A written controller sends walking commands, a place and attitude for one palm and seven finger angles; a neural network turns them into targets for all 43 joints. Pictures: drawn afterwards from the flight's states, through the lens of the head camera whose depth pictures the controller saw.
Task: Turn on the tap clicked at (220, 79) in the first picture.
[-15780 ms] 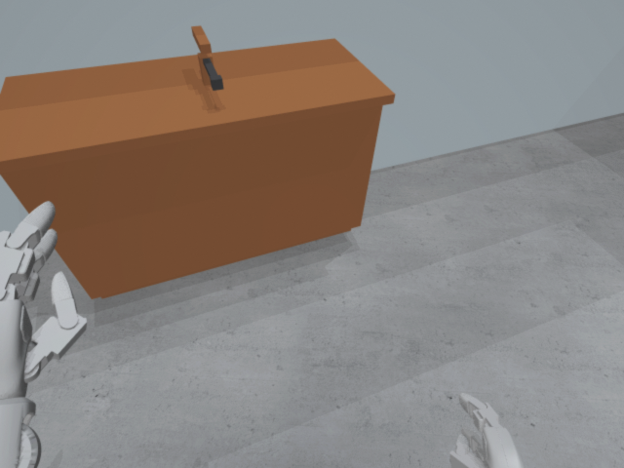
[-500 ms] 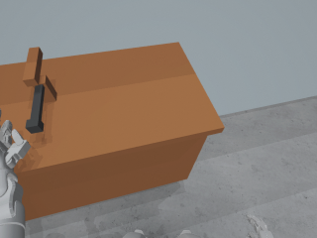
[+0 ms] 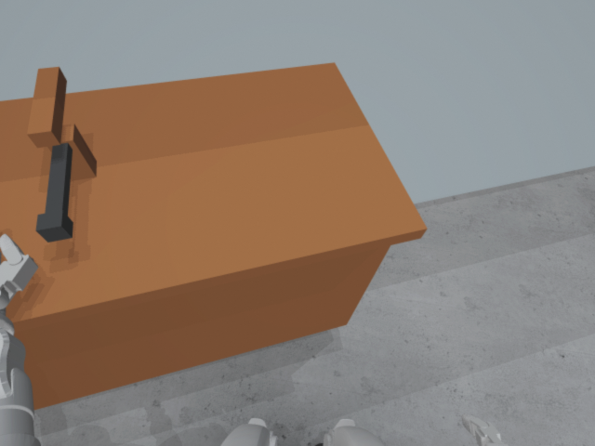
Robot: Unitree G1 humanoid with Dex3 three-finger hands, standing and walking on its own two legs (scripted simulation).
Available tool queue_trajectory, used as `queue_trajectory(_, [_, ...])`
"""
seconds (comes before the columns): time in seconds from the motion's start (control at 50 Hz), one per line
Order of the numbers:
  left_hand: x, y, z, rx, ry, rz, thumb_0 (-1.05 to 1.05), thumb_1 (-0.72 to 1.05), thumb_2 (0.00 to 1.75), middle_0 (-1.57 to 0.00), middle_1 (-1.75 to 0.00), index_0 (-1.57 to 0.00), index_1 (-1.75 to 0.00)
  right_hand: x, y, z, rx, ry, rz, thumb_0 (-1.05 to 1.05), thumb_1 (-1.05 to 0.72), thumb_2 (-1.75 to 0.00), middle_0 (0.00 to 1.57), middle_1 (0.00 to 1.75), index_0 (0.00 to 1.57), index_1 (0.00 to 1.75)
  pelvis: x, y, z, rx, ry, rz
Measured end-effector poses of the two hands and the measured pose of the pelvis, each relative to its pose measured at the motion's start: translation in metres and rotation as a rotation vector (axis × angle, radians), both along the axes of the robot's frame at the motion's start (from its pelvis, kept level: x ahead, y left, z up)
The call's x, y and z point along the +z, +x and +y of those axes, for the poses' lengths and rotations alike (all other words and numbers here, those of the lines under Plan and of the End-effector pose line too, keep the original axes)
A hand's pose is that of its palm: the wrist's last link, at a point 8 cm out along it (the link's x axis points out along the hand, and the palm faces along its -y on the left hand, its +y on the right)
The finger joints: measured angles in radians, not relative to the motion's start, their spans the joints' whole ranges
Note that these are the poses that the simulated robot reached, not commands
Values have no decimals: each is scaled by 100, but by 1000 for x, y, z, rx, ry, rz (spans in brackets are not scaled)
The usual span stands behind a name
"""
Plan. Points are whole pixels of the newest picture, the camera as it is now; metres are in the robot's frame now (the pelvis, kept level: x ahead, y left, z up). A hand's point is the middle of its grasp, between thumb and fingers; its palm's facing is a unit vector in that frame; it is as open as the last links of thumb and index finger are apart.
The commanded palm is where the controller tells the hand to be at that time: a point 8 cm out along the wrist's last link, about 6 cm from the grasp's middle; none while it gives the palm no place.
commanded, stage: reach beside the lever's end, fingers flat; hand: left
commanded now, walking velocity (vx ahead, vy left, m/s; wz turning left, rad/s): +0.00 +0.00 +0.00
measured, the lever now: (55, 226) +0.36 +0.33 +0.07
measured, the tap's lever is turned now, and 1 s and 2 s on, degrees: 0 4 24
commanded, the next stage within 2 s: push the lever round in 0.12 s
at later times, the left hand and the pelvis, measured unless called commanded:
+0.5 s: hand (36, 265) +0.31 +0.34 +0.05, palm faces +0.54 -0.84 -0.09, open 7.8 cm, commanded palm +0.27 +0.37 +0.06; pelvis +0.00 +0.00 +0.00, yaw +0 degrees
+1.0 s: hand (67, 253) +0.33 +0.31 +0.05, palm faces +0.55 -0.83 -0.10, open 7.7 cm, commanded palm +0.29 +0.33 +0.06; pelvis +0.00 -0.01 +0.00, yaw +0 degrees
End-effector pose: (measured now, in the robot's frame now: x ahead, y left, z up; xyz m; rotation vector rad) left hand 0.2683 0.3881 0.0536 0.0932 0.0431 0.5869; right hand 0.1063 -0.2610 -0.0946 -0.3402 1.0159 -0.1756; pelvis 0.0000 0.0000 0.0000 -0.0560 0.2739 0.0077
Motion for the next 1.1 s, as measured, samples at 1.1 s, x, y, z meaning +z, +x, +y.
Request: queue_trajectory(1.1, [1, 15, -54, 11, -4, -12, 3, 94, 92, -15, -15, -16, -15, -2, 11, -3, 0, 39, -16, 1, -91, -90, 20, 30, 20, 30, 4, 5, -10, 0, 13, -11])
